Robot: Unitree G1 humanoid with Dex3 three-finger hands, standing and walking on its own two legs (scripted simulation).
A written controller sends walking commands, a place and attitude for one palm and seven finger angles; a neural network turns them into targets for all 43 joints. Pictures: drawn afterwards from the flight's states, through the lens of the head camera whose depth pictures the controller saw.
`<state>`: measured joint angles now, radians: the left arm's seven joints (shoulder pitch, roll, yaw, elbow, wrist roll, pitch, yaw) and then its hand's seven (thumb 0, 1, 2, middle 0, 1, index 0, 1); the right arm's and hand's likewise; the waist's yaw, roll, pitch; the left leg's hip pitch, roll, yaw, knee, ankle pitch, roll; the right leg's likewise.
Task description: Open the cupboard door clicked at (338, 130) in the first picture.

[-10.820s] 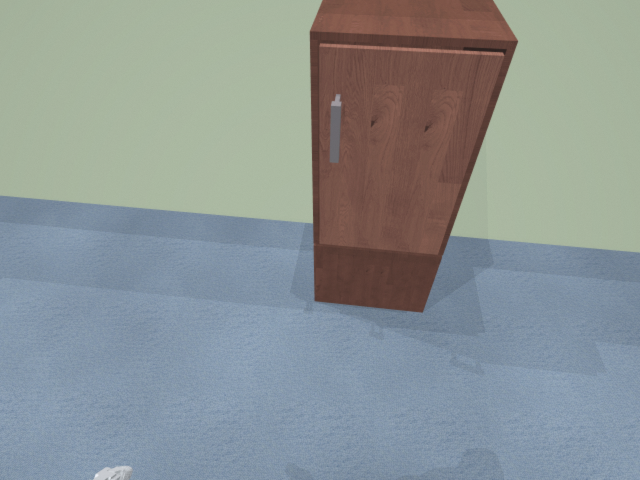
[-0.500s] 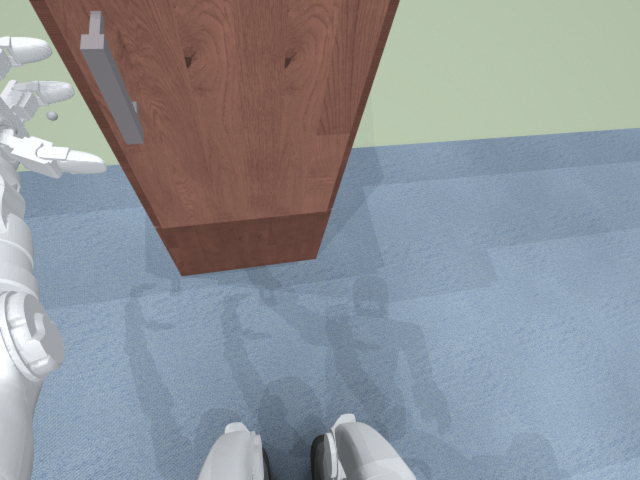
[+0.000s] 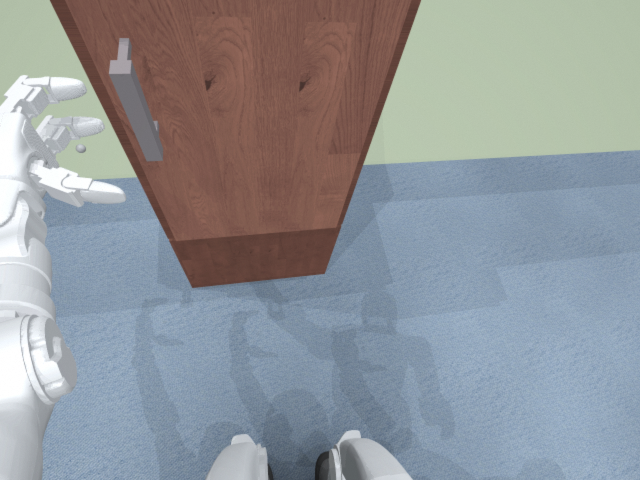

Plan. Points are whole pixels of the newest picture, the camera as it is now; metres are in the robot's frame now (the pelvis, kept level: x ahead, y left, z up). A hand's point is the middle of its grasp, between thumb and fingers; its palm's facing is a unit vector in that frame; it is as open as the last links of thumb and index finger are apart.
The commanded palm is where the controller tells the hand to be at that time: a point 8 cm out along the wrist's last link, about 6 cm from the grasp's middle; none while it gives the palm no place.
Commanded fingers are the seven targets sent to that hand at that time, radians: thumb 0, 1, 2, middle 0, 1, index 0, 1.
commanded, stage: move the hooked fingers beside the handle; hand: left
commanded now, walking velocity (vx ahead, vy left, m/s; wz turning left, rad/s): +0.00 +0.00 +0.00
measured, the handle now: (140, 104) +0.56 +0.20 +0.07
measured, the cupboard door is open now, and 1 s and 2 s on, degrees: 0 0 0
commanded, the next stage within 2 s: slide the fingers in behind the handle in 0.30 s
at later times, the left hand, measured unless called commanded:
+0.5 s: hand (88, 145) +0.50 +0.25 +0.07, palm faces +0.10 -1.00 +0.00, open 14.0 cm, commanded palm +0.48 +0.28 +0.06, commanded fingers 0.00 -0.50 0.30 -0.30 -1.20 -0.30 -1.20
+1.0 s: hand (121, 141) +0.51 +0.21 +0.07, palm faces +0.11 -0.99 -0.01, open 14.0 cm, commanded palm +0.48 +0.25 +0.06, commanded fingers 0.00 -0.50 0.30 -0.30 -1.20 -0.30 -1.20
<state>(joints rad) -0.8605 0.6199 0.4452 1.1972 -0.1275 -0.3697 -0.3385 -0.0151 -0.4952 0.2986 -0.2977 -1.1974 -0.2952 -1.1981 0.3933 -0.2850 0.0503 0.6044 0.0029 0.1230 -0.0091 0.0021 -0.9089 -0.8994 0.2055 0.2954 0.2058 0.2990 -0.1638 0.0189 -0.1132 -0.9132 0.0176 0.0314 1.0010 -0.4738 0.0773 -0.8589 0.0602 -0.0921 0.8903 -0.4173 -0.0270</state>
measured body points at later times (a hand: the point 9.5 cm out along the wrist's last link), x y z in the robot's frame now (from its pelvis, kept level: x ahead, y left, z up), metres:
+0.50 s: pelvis -0.01 +0.00 -0.01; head +0.13 +0.04 +0.42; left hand +0.48 +0.30 +0.07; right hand -0.02 -0.27 -0.10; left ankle -0.01 +0.06 -0.68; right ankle +0.00 -0.11 -0.68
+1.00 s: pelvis +0.00 +0.00 -0.01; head +0.13 +0.02 +0.42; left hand +0.49 +0.27 +0.07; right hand -0.01 -0.27 -0.11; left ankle -0.01 +0.06 -0.68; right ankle +0.00 -0.11 -0.68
